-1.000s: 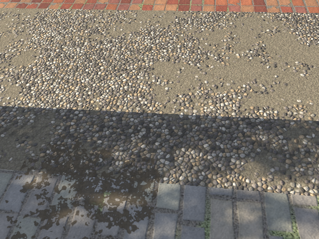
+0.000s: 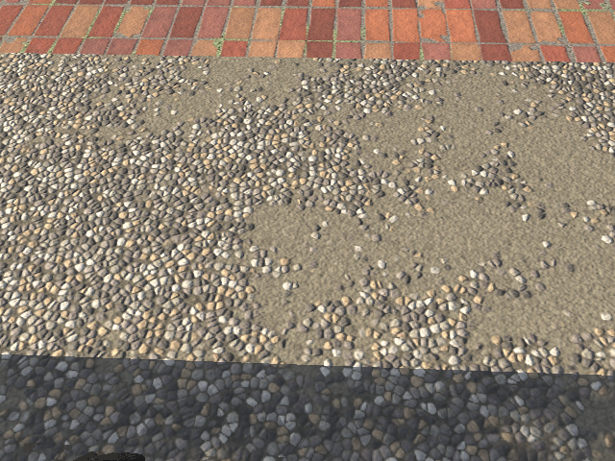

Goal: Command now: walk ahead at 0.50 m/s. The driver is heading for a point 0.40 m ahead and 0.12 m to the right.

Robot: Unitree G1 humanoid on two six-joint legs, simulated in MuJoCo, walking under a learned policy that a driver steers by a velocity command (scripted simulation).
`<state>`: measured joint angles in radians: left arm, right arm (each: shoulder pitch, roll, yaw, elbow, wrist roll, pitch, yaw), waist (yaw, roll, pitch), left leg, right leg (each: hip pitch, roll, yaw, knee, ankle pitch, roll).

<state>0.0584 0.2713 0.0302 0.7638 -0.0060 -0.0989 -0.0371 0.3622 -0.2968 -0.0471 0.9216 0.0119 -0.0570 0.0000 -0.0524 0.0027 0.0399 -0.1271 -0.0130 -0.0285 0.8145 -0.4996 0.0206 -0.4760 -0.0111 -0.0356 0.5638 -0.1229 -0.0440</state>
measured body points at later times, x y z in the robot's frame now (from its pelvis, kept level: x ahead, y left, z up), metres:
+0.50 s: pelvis +0.27 +0.03 +0.00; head +0.31 +0.03 +0.45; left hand +0.28 +0.31 -0.13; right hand +0.48 -0.23 -0.08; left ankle +0.41 +0.13 -0.73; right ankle +0.11 -0.10 -0.70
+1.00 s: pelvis +0.38 +0.02 +0.01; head +0.38 +0.00 +0.46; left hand +0.51 +0.26 -0.11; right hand +0.44 -0.25 -0.13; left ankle +0.41 +0.13 -0.72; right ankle +0.37 -0.12 -0.72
